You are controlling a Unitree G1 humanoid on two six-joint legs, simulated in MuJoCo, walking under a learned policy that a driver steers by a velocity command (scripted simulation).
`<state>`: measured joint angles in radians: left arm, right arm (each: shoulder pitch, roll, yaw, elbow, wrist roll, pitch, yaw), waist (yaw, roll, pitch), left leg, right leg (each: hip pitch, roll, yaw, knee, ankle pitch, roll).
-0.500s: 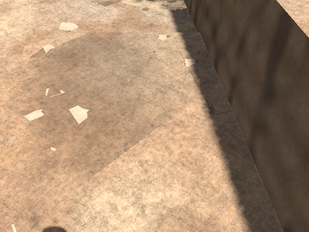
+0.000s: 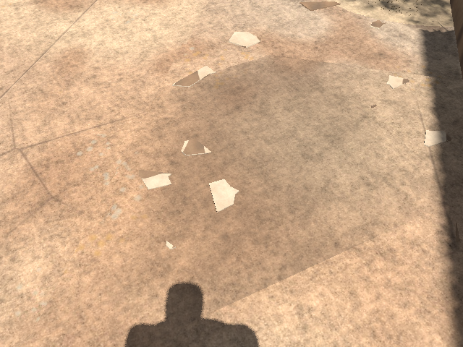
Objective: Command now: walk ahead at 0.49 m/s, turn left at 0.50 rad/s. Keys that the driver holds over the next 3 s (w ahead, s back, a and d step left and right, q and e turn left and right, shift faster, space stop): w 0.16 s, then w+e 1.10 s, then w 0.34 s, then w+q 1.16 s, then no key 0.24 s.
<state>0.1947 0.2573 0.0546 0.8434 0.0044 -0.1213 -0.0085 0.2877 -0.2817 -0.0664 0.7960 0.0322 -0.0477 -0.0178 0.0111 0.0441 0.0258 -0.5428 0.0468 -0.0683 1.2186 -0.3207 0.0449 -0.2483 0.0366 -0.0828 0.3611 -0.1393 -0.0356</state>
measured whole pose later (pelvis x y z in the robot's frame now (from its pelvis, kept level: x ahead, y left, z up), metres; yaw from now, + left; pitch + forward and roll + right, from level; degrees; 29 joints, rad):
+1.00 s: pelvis +0.52 -0.02 -0.01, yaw -20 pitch +2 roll +1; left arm 0.21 0.28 0.08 0.78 -0.02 -0.05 -0.04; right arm 0.20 -0.27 -0.06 0.79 0.01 -0.12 -0.02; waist 0.00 0.01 0.06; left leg -0.42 0.08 -0.04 1.23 -0.38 0.00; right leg -0.38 0.09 -0.02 0.53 -0.18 -0.11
